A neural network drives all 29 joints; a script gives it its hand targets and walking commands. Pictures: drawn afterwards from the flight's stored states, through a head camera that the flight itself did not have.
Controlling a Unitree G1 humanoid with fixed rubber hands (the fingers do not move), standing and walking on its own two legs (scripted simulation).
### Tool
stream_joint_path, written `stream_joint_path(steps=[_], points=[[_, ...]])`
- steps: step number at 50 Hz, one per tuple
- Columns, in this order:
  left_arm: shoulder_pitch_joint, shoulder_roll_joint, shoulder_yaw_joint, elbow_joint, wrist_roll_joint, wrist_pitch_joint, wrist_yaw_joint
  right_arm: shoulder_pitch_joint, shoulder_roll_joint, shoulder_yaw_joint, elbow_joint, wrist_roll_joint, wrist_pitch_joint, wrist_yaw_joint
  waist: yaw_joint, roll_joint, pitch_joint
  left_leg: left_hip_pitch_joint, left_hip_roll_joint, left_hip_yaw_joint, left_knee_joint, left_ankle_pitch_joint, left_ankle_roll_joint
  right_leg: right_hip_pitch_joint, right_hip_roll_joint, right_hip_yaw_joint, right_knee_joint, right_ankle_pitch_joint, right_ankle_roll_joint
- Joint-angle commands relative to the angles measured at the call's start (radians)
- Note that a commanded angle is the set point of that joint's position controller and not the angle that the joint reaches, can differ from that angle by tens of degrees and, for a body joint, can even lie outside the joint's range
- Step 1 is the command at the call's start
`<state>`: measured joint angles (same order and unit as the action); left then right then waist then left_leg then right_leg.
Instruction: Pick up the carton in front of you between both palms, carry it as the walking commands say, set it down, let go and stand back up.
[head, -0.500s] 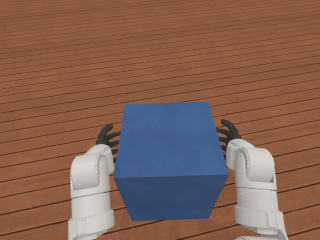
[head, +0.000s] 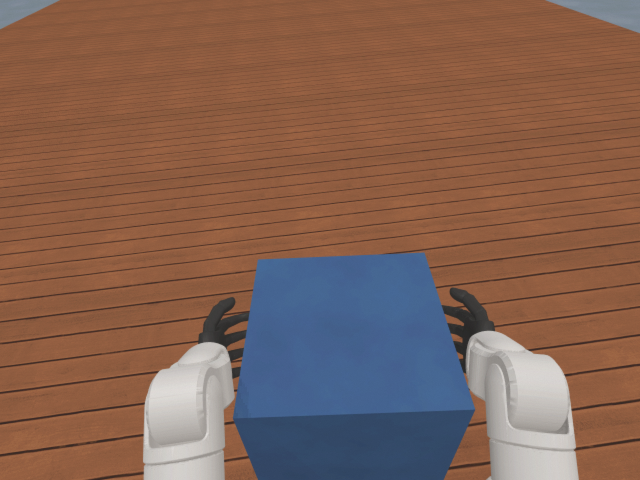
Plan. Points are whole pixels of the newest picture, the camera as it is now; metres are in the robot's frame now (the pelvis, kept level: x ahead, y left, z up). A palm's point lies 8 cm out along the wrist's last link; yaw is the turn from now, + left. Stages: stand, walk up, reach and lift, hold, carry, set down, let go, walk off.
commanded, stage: carry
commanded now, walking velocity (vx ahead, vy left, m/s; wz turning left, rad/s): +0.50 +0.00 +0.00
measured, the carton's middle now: (346, 381) +0.27 +0.00 +0.01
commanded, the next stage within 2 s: none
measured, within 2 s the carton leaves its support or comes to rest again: neither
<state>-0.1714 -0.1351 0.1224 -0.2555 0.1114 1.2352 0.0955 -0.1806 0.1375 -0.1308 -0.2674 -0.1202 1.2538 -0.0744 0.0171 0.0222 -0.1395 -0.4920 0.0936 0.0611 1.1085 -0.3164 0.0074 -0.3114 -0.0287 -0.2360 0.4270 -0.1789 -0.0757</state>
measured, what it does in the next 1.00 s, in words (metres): walks ahead: left foot, then right foot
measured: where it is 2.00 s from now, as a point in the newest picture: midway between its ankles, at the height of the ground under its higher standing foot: (338, 289)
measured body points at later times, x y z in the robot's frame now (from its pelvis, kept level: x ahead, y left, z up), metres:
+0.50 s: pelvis +0.31 +0.05 +0.00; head +0.31 +0.07 +0.45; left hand +0.59 +0.19 +0.05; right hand +0.57 -0.12 +0.06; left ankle +0.34 +0.13 -0.74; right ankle +0.25 -0.09 -0.66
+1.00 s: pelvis +0.63 -0.02 +0.01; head +0.65 -0.03 +0.45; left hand +0.91 +0.14 +0.08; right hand +0.92 -0.16 +0.07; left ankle +0.58 +0.13 -0.65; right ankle +0.66 -0.09 -0.74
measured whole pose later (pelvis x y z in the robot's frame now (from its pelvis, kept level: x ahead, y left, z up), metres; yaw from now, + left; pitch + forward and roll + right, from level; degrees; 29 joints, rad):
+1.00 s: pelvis +0.63 -0.02 +0.01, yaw +0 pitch +4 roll +1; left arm -0.18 -0.14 0.12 -0.32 0.10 1.21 0.09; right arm -0.19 0.14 -0.12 -0.33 -0.12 1.23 -0.07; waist 0.02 0.02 -0.05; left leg -0.51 0.10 0.07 1.11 -0.30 0.00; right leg -0.29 -0.05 -0.24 0.39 -0.17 -0.07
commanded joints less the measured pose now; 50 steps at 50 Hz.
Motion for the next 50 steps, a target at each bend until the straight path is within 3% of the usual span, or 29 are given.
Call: stream_joint_path(steps=[1,4,12,14,15,16,17,18,19,21,22,23,25,30,36,38,40,41,42,43,44,45,46,48,50], points=[[-0.546,-0.920,-0.723,-0.092,-0.437,-0.019,-0.271,-0.525,0.912,0.737,-0.068,0.400,-0.037,0.231,-0.013,-0.131,-0.188,-0.104,0.043,-0.004,-0.144,0.083,-0.015,0.198,-0.271,0.285,-0.299,-0.155,-0.056],[-0.517,-0.893,-0.722,-0.100,-0.434,-0.018,-0.271,-0.489,0.896,0.731,-0.073,0.387,-0.039,0.221,-0.008,-0.128,-0.157,-0.122,0.036,0.038,-0.352,0.169,-0.037,0.245,-0.254,0.229,-0.321,-0.080,-0.064],[-0.439,-0.854,-0.699,-0.048,-0.387,-0.004,-0.266,-0.453,0.853,0.723,-0.048,0.389,-0.017,0.235,0.006,-0.165,-0.066,-0.067,-0.019,0.128,-0.618,0.270,-0.009,0.366,-0.219,0.126,-0.226,0.199,-0.027],[-0.442,-0.857,-0.702,-0.034,-0.383,-0.006,-0.264,-0.445,0.854,0.716,-0.033,0.390,-0.018,0.240,-0.004,-0.160,-0.083,0.069,-0.050,0.179,-0.677,0.224,0.005,0.350,-0.204,0.087,-0.108,0.279,-0.005],[-0.445,-0.859,-0.708,-0.035,-0.385,-0.008,-0.263,-0.433,0.854,0.710,-0.023,0.389,-0.020,0.243,-0.016,-0.123,-0.129,0.233,-0.084,0.215,-0.691,0.178,0.014,0.292,-0.169,0.040,0.035,0.351,0.016],[-0.447,-0.853,-0.712,-0.034,-0.387,-0.009,-0.262,-0.414,0.853,0.701,-0.007,0.386,-0.024,0.245,-0.036,-0.064,-0.204,0.468,-0.012,0.113,-0.679,0.131,0.030,0.141,-0.143,0.022,0.228,0.272,0.057],[-0.482,-0.873,-0.729,-0.057,-0.403,-0.003,-0.261,-0.414,0.843,0.686,0.015,0.371,-0.034,0.248,-0.050,0.188,-0.299,0.714,0.257,-0.337,-0.773,-0.005,0.163,-0.153,-0.043,0.032,0.556,0.062,0.121],[-0.499,-0.879,-0.738,-0.071,-0.408,-0.006,-0.265,-0.397,0.875,0.693,0.032,0.377,-0.046,0.249,-0.047,0.321,-0.297,0.790,0.336,-0.566,-0.886,0.091,0.221,-0.374,0.038,0.102,0.718,-0.296,0.122],[-0.518,-0.916,-0.748,-0.069,-0.419,-0.017,-0.268,-0.423,0.900,0.700,-0.011,0.395,-0.056,0.250,-0.042,0.231,-0.280,0.770,0.331,-0.483,-0.857,0.197,0.220,-0.431,-0.014,0.192,0.832,-0.312,0.092],[-0.522,-0.964,-0.752,-0.085,-0.426,-0.044,-0.271,-0.460,0.967,0.725,-0.060,0.419,-0.075,0.253,-0.038,0.043,-0.269,0.639,0.287,-0.321,-0.841,0.246,0.162,-0.406,-0.093,0.242,0.802,-0.211,0.060],[-0.510,-0.976,-0.758,-0.091,-0.424,-0.056,-0.269,-0.475,0.983,0.738,-0.080,0.428,-0.085,0.255,-0.032,0.032,-0.260,0.571,0.266,-0.247,-0.870,0.202,0.131,-0.368,-0.116,0.246,0.736,-0.149,0.059],[-0.497,-0.977,-0.764,-0.101,-0.416,-0.065,-0.264,-0.473,0.990,0.746,-0.090,0.433,-0.093,0.257,-0.029,0.056,-0.258,0.534,0.246,-0.189,-0.892,0.173,0.115,-0.336,-0.112,0.224,0.694,-0.107,0.065],[-0.454,-0.989,-0.770,-0.102,-0.402,-0.079,-0.254,-0.443,0.974,0.752,-0.099,0.438,-0.101,0.261,-0.027,0.097,-0.237,0.509,0.224,-0.117,-0.935,0.144,0.118,-0.330,-0.108,0.191,0.599,-0.057,0.080],[-0.396,-0.935,-0.767,-0.142,-0.379,-0.079,-0.238,-0.397,0.900,0.755,-0.145,0.440,-0.095,0.265,-0.032,0.097,-0.154,0.559,0.177,0.002,-0.947,0.312,0.123,-0.364,-0.087,0.114,0.309,0.066,0.107],[-0.413,-0.832,-0.745,-0.176,-0.395,-0.020,-0.238,-0.378,0.799,0.717,-0.149,0.406,-0.045,0.244,-0.039,0.134,-0.052,0.590,0.157,0.079,-0.908,0.451,0.088,-0.272,-0.048,0.042,0.098,0.162,0.065],[-0.424,-0.807,-0.730,-0.164,-0.397,-0.001,-0.241,-0.391,0.779,0.710,-0.140,0.397,-0.027,0.239,-0.033,0.142,-0.054,0.594,0.154,0.110,-0.828,0.576,0.067,-0.170,-0.026,0.013,0.058,0.134,0.046],[-0.414,-0.795,-0.709,-0.132,-0.394,0.013,-0.245,-0.415,0.762,0.710,-0.136,0.395,-0.011,0.236,-0.006,0.075,-0.151,0.476,0.090,0.187,-0.528,0.642,0.018,0.170,0.040,-0.050,0.016,0.047,0.045],[-0.408,-0.786,-0.696,-0.124,-0.389,0.017,-0.247,-0.438,0.749,0.709,-0.136,0.398,-0.002,0.235,0.015,-0.045,-0.217,0.292,0.058,0.175,-0.292,0.407,-0.013,0.363,-0.127,0.193,-0.034,-0.096,0.020],[-0.431,-0.783,-0.685,-0.089,-0.385,0.011,-0.251,-0.474,0.779,0.724,-0.157,0.405,0.008,0.233,0.018,-0.326,-0.297,-0.036,-0.071,0.129,0.017,0.085,-0.060,0.599,-0.385,0.655,-0.138,-0.190,-0.129],[-0.419,-0.822,-0.690,-0.084,-0.397,0.009,-0.253,-0.492,0.783,0.722,-0.142,0.409,0.007,0.236,0.015,-0.324,-0.261,-0.169,-0.097,0.006,0.159,-0.156,-0.035,0.584,-0.400,0.749,-0.209,0.024,-0.150],[-0.453,-0.851,-0.694,-0.112,-0.409,0.005,-0.256,-0.503,0.830,0.730,-0.124,0.419,-0.001,0.239,0.006,-0.247,-0.262,-0.193,-0.037,-0.045,0.226,-0.139,-0.006,0.561,-0.376,0.610,-0.168,0.159,-0.133],[-0.476,-0.890,-0.705,-0.124,-0.418,-0.003,-0.259,-0.510,0.865,0.733,-0.130,0.422,-0.013,0.241,0.003,-0.134,-0.265,-0.195,0.002,-0.059,0.215,-0.094,0.006,0.512,-0.354,0.519,-0.138,0.231,-0.107],[-0.500,-0.923,-0.714,-0.144,-0.426,-0.011,-0.263,-0.513,0.890,0.739,-0.131,0.422,-0.023,0.241,-0.004,-0.072,-0.249,-0.172,0.035,-0.068,0.142,-0.036,0.009,0.439,-0.328,0.433,-0.149,0.252,-0.071],[-0.516,-0.953,-0.726,-0.153,-0.434,-0.026,-0.270,-0.516,0.922,0.755,-0.138,0.413,-0.042,0.234,-0.009,-0.118,-0.252,-0.113,0.042,-0.040,0.032,0.039,0.007,0.362,-0.295,0.319,-0.191,0.172,-0.032],[-0.495,-0.943,-0.727,-0.163,-0.440,-0.031,-0.274,-0.487,0.935,0.759,-0.139,0.403,-0.054,0.225,-0.007,-0.149,-0.232,-0.117,0.037,-0.007,-0.064,0.078,-0.007,0.341,-0.276,0.260,-0.236,0.113,-0.038]])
